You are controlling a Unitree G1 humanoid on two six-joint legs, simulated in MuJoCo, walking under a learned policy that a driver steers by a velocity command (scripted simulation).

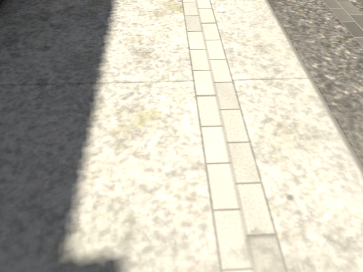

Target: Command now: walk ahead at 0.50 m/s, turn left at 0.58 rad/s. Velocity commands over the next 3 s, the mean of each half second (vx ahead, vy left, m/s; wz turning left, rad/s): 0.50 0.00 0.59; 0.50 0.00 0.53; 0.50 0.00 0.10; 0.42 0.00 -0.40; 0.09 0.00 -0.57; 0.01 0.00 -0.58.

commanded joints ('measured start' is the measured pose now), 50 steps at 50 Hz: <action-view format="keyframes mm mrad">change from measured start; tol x64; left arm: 1 -74 -85 -42 -22 38 -27 -19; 50 -32 -21 13 -397 -42 -71 42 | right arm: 1 -39 90 52 -54 1 3 8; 50 53 -46 -23 -203 -45 -80 -87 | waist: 1 -60 -53 127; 50 38 -110 103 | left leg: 1 -307 -19 -38 326 -64 86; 15 45 -23 358 -783 -564 -15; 22 971 117 -644 -1664 -396 -28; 42 979 146 -350 -1715 184 -26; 50 330 35 10 -830 -172 -199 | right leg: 1 80 -244 270 -415 -70 -133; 10 347 -335 101 -710 255 -143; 18 388 -273 19 -165 1801 -111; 20 -179 -58 134 424 480 -7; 25 -649 146 593 1349 273 -63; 42 -83 14 270 -84 220 69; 46 886 -371 964 -281 165 -369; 50 312 -273 629 -474 -69 -184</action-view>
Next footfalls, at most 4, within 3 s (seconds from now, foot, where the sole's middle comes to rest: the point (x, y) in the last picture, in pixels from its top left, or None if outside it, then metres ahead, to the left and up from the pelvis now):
0.32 left None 0.31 0.14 -0.55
0.88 right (184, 229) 0.64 0.03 -0.55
1.40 left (83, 211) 0.70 0.38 -0.55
1.94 right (117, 136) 1.07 0.32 -0.55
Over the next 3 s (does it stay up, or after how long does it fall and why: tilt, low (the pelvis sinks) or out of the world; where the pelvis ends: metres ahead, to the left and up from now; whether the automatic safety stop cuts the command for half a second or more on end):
stays up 0.97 0.35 0.22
